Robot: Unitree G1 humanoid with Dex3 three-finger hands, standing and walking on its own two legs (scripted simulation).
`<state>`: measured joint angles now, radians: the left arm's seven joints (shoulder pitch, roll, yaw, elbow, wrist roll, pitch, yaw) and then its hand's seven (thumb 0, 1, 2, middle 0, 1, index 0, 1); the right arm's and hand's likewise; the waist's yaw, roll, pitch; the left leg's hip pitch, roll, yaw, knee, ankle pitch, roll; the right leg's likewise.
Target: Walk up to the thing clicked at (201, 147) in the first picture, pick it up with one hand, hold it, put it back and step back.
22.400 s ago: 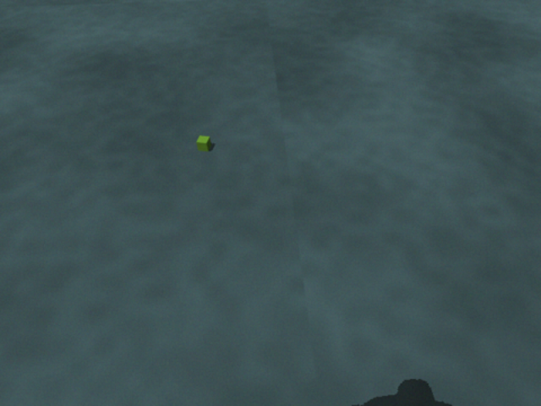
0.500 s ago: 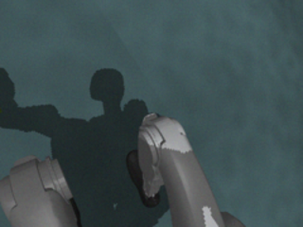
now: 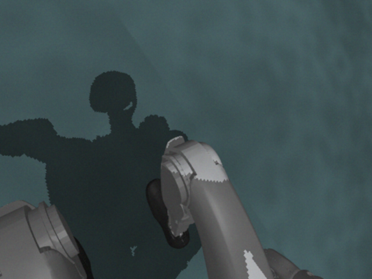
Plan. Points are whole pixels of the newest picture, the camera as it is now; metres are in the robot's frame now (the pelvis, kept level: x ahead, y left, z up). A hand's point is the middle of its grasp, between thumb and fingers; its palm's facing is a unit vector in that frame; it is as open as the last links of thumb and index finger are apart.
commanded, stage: rest palm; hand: left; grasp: from above
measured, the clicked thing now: out of the picture +0.47 +0.29 -0.27
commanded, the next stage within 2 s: close in 0.04 s
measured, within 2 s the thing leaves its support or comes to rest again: neither
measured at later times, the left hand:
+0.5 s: hand out of the picture +0.45 +0.29 -0.24, palm faces -0.43 -0.13 -0.89, open 12.6 cm
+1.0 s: hand out of the picture +0.45 +0.29 -0.25, palm faces -0.44 -0.13 -0.89, open 9.9 cm
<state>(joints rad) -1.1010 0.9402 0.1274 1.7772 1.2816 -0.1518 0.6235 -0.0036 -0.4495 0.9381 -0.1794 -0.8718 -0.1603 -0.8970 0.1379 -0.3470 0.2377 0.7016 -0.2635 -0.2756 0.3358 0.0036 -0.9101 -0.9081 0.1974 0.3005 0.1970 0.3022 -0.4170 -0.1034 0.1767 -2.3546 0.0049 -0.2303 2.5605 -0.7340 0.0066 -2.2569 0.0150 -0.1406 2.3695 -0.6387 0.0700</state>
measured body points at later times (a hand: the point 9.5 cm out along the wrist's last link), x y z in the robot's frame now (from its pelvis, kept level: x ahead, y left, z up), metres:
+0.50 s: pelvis -0.01 +0.00 +0.00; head +0.27 +0.11 +0.34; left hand +0.47 +0.29 -0.19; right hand +0.02 -0.26 -0.04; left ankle +0.06 +0.12 -0.27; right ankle +0.12 -0.13 -0.27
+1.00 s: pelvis -0.01 +0.00 +0.01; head +0.27 +0.12 +0.34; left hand +0.47 +0.29 -0.20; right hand +0.03 -0.25 -0.05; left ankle +0.06 +0.12 -0.27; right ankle +0.12 -0.13 -0.27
